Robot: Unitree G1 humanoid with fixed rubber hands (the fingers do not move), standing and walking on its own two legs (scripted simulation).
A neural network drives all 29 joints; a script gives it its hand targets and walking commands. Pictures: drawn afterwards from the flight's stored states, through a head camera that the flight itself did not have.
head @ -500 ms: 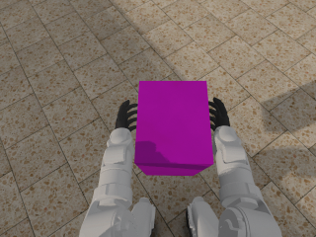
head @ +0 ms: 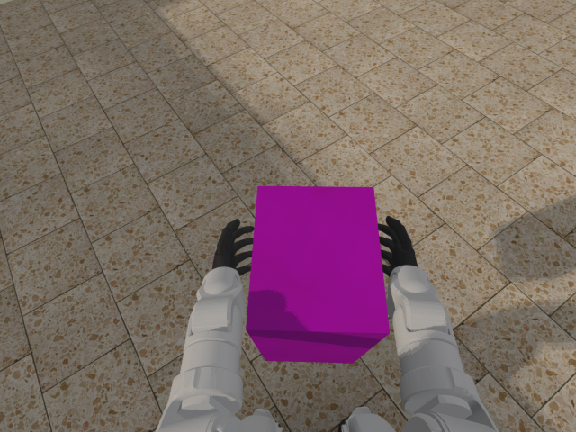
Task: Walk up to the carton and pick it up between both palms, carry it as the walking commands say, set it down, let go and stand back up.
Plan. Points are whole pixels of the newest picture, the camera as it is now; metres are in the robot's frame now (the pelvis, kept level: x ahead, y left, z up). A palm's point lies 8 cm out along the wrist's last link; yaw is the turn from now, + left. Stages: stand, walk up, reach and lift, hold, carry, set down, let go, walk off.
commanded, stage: reach and lift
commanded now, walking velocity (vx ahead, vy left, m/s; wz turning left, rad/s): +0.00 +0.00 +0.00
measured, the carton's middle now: (311, 286) +0.35 +0.00 -0.10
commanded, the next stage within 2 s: hold in 1.86 s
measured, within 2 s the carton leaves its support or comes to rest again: neither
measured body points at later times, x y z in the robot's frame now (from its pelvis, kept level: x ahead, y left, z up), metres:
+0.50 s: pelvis +0.01 +0.00 +0.03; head +0.01 +0.00 +0.48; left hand +0.34 +0.13 +0.04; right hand +0.34 -0.13 +0.04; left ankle +0.03 +0.13 -0.71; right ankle +0.04 -0.12 -0.71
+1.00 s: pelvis +0.00 +0.00 +0.03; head -0.05 +0.00 +0.48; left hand +0.32 +0.13 +0.08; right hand +0.33 -0.13 +0.08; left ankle +0.03 +0.13 -0.71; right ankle +0.04 -0.12 -0.71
